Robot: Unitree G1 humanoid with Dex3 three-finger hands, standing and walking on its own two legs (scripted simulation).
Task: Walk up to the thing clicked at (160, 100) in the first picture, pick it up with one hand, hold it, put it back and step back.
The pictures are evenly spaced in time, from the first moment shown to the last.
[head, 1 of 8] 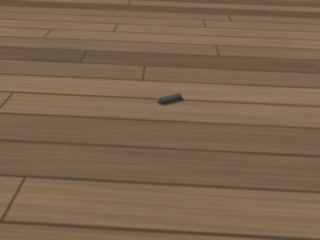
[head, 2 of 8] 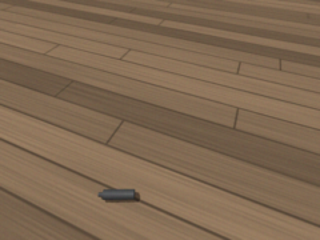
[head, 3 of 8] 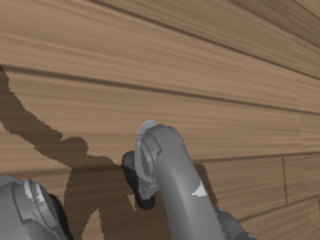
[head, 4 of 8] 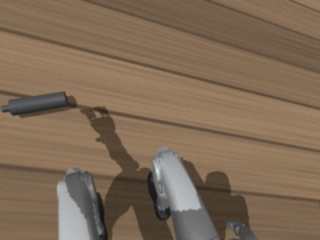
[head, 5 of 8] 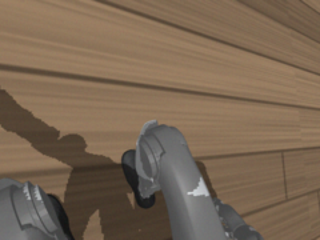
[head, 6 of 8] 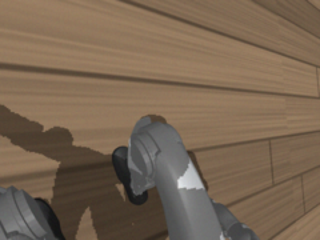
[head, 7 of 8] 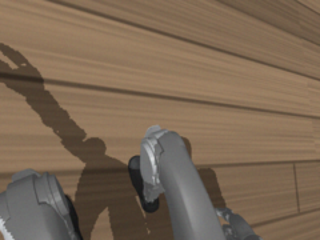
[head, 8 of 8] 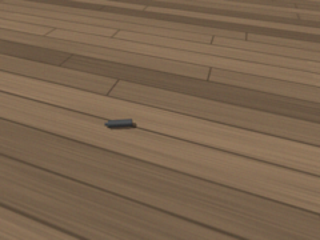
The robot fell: no
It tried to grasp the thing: no
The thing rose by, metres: 0.00
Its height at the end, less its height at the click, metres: +0.00
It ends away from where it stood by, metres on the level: 0.00
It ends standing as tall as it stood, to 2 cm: yes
